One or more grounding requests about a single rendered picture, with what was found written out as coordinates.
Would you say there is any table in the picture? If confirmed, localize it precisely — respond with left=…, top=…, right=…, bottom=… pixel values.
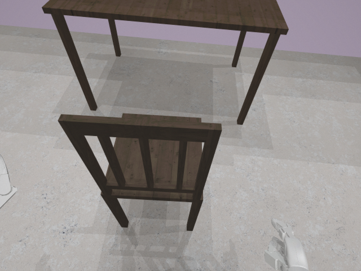
left=42, top=0, right=289, bottom=125

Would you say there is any chair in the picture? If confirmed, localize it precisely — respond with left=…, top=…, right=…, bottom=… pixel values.
left=58, top=113, right=222, bottom=231

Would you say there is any right robot hand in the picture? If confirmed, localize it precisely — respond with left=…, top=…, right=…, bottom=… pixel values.
left=265, top=218, right=309, bottom=271

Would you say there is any left robot hand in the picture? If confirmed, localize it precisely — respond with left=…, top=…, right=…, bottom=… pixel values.
left=0, top=154, right=17, bottom=209

